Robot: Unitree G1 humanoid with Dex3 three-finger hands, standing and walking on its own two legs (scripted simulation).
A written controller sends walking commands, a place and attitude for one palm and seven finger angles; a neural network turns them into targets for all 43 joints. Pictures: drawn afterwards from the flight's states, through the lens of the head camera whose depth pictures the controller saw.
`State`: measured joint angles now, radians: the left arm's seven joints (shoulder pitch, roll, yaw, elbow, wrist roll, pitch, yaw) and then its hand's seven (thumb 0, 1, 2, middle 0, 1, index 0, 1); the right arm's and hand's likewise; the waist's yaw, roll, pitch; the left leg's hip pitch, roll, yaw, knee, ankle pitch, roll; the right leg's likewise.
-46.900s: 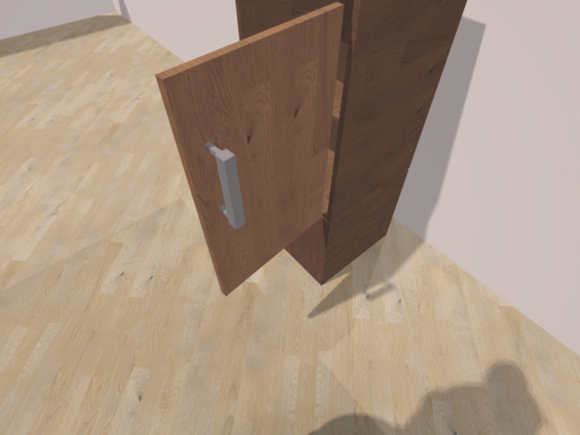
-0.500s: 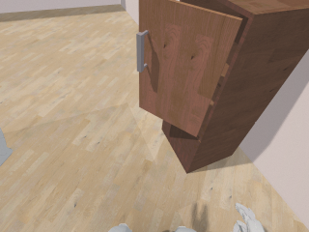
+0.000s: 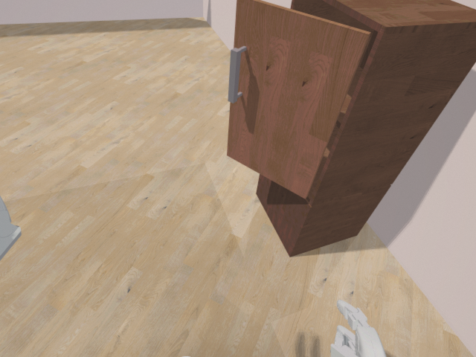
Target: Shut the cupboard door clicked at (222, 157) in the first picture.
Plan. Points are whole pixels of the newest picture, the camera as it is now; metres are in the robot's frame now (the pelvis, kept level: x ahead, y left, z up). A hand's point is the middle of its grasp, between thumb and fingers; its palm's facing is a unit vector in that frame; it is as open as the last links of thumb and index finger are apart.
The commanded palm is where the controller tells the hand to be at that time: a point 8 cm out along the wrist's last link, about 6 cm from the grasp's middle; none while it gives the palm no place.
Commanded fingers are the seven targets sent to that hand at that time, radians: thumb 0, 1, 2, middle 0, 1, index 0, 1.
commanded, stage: stop stepping back and stand still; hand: left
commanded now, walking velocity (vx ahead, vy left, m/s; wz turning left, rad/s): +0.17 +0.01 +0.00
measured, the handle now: (237, 75) +0.91 +0.07 +0.05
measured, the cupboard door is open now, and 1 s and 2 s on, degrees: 33 33 33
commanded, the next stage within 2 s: let the arm hang, fingers relaxed in 0.72 s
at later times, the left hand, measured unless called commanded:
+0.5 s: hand (32, 287) +0.14 +0.24 +0.18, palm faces +0.37 -0.82 -0.43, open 7.4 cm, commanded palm +0.08 +0.28 +0.19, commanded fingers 0.00 0.90 0.90 -0.20 -0.30 -0.20 -0.30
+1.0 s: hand out of the picture +0.12 +0.22 -0.07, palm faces -0.07 -0.92 -0.38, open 7.4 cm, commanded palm none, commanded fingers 0.00 0.90 0.90 -0.20 -0.30 -0.20 -0.30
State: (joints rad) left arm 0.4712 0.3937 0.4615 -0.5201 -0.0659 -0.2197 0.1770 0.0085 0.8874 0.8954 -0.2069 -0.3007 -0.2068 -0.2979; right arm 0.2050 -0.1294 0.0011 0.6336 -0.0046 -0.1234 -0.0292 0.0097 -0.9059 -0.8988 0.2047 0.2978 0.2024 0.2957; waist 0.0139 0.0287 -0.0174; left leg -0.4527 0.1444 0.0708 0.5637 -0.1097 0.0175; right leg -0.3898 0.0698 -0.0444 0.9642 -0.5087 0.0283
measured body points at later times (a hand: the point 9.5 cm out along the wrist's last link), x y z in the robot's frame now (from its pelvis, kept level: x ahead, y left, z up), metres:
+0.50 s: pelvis -0.08 -0.01 +0.01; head -0.10 +0.00 +0.46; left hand +0.12 +0.28 +0.20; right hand +0.01 -0.27 -0.08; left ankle +0.02 +0.09 -0.73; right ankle -0.10 -0.10 -0.73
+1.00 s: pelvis -0.08 +0.01 +0.00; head -0.08 -0.01 +0.45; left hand +0.12 +0.27 -0.04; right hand +0.06 -0.26 -0.11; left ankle -0.01 +0.10 -0.73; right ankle -0.10 -0.10 -0.73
